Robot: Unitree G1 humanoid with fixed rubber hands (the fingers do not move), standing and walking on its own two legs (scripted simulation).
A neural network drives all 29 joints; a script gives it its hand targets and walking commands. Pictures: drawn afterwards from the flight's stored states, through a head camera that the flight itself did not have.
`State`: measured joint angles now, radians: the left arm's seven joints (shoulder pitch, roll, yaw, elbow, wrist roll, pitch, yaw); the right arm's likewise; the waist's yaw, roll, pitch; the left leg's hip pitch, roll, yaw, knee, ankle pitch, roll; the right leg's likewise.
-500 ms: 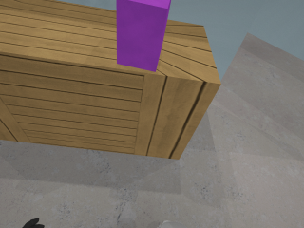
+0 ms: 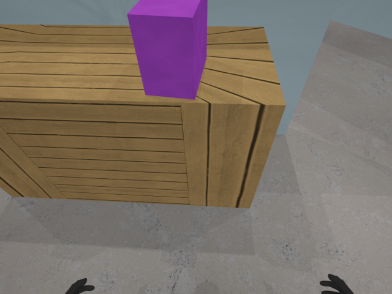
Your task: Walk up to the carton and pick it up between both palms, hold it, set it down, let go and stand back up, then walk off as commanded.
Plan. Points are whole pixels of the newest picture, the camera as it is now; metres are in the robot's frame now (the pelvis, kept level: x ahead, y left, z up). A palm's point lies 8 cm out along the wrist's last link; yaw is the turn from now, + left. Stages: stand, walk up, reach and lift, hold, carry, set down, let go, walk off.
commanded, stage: stand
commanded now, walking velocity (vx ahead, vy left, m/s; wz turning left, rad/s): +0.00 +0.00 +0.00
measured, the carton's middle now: (175, 40) +0.84 +0.13 +0.10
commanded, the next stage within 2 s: none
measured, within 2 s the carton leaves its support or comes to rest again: neither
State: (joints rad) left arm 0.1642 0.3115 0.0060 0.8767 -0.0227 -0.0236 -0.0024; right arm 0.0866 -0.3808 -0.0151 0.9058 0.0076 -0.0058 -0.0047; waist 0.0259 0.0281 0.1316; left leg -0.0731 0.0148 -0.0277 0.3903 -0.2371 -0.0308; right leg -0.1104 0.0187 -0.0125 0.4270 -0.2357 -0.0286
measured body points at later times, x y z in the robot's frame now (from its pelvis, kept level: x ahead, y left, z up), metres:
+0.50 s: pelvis -0.03 +0.01 +0.01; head -0.03 +0.00 +0.45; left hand +0.04 +0.29 -0.13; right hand -0.02 -0.28 -0.14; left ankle -0.01 +0.14 -0.74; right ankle +0.00 -0.10 -0.74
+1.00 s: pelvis -0.02 +0.01 +0.01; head -0.01 +0.01 +0.45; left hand +0.06 +0.31 -0.13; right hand +0.01 -0.28 -0.13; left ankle -0.01 +0.14 -0.74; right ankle +0.00 -0.10 -0.74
